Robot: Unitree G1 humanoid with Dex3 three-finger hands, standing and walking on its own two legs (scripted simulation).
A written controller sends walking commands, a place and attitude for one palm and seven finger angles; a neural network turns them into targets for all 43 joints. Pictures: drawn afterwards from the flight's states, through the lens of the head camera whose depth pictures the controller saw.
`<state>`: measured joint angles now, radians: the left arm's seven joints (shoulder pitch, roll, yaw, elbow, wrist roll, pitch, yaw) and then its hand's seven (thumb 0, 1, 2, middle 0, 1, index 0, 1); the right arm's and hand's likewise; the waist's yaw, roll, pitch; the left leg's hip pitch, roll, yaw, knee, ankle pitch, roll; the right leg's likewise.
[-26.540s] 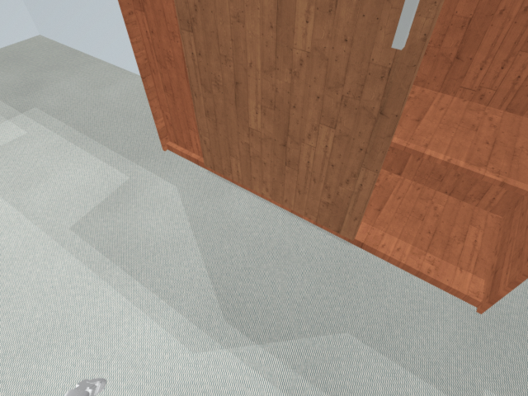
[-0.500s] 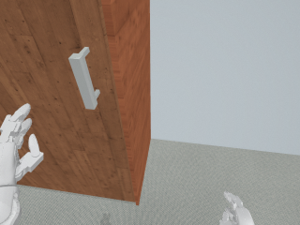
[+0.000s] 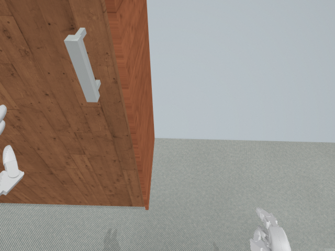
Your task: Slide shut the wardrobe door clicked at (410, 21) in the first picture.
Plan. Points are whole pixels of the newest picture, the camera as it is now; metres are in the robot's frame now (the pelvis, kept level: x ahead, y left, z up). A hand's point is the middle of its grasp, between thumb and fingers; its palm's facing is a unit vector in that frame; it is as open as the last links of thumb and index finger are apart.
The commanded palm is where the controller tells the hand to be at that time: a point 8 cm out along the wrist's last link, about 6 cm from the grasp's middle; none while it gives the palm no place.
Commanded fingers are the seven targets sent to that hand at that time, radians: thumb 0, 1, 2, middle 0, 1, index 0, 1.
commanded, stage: step back with the hand held close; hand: left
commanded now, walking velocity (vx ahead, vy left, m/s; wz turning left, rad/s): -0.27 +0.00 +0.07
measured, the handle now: (87, 66) +0.44 +0.22 +0.23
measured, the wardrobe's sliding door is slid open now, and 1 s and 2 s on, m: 0.00 0.00 0.00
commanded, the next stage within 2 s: stop stepping back and stand still in 0.74 s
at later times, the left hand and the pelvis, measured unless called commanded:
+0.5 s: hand out of the picture +0.10 +0.27 +0.17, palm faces +0.54 -0.72 -0.44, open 7.5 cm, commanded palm +0.03 +0.30 +0.19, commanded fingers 0.00 0.90 0.90 -0.20 -0.30 -0.20 -0.30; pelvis -0.09 -0.01 -0.02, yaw +4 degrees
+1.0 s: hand out of the picture -0.03 +0.26 +0.18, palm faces +0.45 -0.76 -0.47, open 7.5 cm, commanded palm -0.09 +0.30 +0.19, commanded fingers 0.00 0.90 0.90 -0.20 -0.30 -0.20 -0.30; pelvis -0.22 -0.01 +0.00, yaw +2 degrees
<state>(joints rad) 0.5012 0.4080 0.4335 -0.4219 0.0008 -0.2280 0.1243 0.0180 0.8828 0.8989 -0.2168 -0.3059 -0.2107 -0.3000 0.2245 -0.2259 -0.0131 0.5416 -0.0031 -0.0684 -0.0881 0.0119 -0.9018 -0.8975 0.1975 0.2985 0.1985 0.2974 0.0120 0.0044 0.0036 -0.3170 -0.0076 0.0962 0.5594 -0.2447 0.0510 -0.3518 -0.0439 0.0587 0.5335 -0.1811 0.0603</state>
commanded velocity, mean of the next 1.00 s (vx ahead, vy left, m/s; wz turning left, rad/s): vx -0.23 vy -0.02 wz -0.02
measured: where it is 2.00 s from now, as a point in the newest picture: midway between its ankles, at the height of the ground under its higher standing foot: outside the picture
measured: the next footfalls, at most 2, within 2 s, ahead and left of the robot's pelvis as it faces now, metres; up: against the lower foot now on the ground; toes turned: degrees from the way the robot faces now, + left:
right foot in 0.64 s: -0.05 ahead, -0.14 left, +0.00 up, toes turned +9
left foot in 0.86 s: -0.13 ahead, +0.11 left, +0.00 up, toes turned +7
